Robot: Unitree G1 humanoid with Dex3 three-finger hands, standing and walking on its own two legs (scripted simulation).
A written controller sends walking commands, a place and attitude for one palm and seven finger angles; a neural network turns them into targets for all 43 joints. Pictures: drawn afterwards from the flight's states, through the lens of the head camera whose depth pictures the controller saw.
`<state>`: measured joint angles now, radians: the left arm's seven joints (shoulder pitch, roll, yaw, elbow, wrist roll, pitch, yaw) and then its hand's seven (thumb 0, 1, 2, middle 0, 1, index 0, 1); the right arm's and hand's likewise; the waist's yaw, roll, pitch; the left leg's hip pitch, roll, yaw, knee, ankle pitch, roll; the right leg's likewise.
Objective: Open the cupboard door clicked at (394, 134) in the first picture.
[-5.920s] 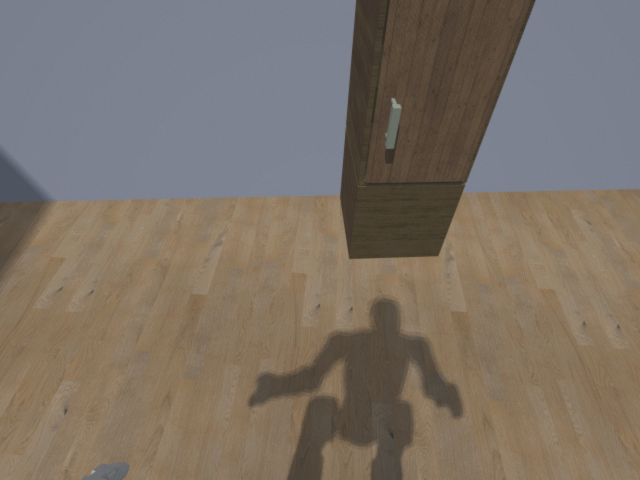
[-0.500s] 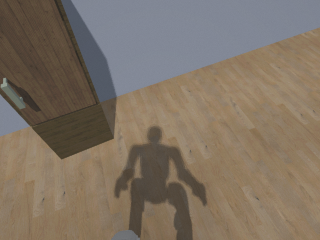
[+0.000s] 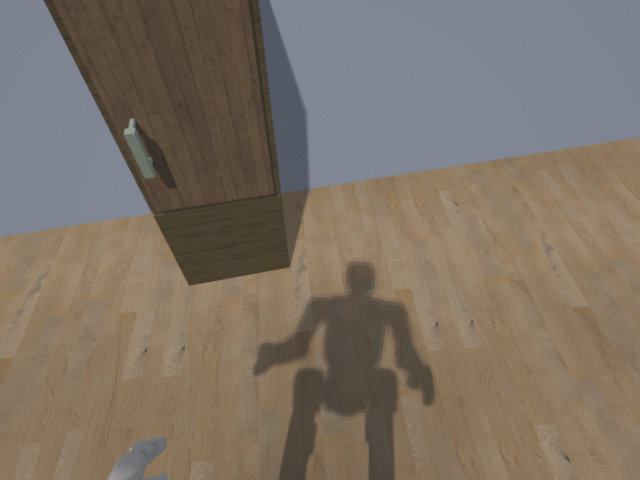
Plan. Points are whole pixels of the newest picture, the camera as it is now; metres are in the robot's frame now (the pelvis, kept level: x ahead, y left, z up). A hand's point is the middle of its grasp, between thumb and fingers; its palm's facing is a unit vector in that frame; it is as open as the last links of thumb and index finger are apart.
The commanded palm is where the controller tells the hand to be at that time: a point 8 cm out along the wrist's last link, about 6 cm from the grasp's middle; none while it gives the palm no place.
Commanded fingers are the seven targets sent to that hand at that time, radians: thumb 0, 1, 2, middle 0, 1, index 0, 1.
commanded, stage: turn to face it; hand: left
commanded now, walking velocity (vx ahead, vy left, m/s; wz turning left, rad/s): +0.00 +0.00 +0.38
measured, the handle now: (140, 148) +0.80 +0.46 -0.10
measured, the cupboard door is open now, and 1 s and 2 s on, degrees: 0 0 0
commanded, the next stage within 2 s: take the last steps up to it in 0.22 s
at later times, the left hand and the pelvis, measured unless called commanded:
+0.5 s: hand out of the picture -0.07 +0.21 -0.18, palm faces +0.30 -0.93 -0.21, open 7.4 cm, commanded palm none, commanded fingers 0.00 0.90 0.90 -0.20 -0.30 -0.20 -0.30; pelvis -0.03 +0.01 -0.01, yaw +13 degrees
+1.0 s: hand out of the picture +0.13 +0.24 -0.16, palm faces +0.18 -0.97 -0.17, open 7.4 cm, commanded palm none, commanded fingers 0.00 0.90 0.90 -0.20 -0.30 -0.20 -0.30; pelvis +0.08 +0.05 +0.00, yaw +13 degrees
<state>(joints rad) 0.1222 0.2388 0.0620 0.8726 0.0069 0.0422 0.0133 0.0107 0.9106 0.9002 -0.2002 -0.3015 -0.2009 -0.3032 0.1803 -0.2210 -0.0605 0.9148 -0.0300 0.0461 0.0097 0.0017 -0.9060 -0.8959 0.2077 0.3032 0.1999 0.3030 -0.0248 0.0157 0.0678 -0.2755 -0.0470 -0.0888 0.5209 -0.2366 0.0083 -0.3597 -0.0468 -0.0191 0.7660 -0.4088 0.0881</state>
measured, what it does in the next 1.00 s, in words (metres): steps on the spot: right foot, then left foot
